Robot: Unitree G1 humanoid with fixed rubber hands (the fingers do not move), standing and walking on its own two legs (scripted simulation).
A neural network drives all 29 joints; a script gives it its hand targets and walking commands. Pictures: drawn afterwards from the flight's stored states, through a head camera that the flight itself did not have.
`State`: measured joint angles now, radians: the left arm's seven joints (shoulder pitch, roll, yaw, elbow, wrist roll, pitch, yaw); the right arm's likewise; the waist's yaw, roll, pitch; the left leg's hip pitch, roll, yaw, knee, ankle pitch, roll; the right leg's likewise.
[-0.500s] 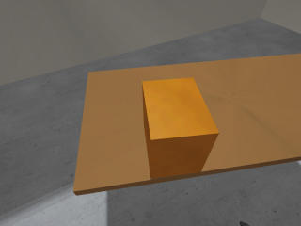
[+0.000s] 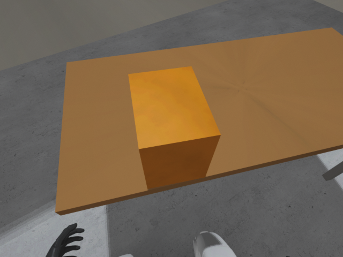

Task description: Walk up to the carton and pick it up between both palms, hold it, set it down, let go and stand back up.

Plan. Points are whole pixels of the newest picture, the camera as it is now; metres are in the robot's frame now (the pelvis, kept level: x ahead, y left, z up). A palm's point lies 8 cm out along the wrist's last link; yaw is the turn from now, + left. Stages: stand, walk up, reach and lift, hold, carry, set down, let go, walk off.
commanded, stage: walk up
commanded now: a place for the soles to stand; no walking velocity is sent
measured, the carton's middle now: (169, 128) +0.44 +0.00 -0.01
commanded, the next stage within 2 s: none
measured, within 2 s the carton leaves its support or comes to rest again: neither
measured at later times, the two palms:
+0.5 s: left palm out of the picture +0.02 +0.22 -0.09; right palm out of the picture +0.06 -0.34 -0.11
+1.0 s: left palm out of the picture +0.00 +0.23 -0.10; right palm out of the picture +0.12 -0.27 -0.10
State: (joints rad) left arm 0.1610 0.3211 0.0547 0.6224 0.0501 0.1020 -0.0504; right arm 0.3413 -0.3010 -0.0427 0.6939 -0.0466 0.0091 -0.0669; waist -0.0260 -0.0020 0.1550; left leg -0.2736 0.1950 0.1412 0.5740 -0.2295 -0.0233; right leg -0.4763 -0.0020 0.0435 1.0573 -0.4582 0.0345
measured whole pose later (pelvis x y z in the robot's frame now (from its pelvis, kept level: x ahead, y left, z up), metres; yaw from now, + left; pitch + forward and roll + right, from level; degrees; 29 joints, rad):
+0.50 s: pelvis -0.03 -0.06 +0.00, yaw +8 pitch -2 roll +2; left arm 0.26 0.27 0.03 0.68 0.06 0.01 0.03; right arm 0.38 -0.32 -0.09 0.65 -0.03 0.08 0.02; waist 0.02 0.02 0.10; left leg -0.41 -0.02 -0.08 0.90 -0.48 -0.05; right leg -0.31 -0.13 -0.08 0.61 -0.26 0.02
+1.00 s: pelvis -0.03 -0.04 +0.00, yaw +12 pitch -1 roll -1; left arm 0.30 0.27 0.00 0.70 0.00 0.02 -0.01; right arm 0.31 -0.26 -0.03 0.66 0.00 0.02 0.01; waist 0.00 0.02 0.02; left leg -0.27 0.01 -0.09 0.59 -0.29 -0.04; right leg -0.27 -0.04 -0.05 0.57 -0.28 0.02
